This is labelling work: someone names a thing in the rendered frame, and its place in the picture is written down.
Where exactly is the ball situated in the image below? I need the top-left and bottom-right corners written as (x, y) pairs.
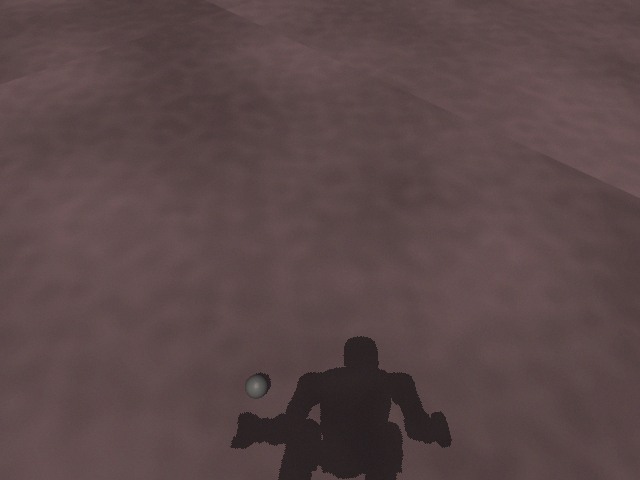
top-left (245, 374), bottom-right (268, 399)

